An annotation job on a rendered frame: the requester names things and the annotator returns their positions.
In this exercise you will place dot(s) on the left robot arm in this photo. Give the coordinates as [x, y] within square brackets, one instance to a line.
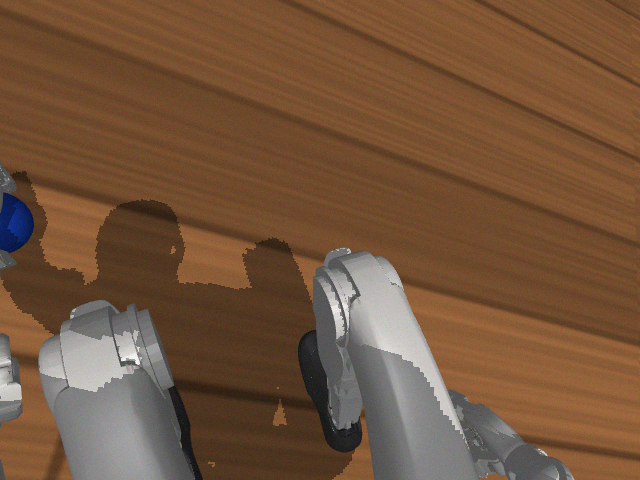
[10, 386]

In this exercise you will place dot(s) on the right robot hand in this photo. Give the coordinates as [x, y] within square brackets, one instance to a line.
[489, 437]

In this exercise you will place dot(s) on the right robot foot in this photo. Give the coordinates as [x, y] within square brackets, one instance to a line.
[315, 380]

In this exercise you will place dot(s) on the left robot foot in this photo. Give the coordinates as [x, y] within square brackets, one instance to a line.
[185, 432]

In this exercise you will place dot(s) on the ball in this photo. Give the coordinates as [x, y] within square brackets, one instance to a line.
[16, 223]

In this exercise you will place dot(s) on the left robot hand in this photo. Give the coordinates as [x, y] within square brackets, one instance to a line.
[7, 185]

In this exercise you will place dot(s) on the right robot arm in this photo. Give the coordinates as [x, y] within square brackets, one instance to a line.
[529, 462]

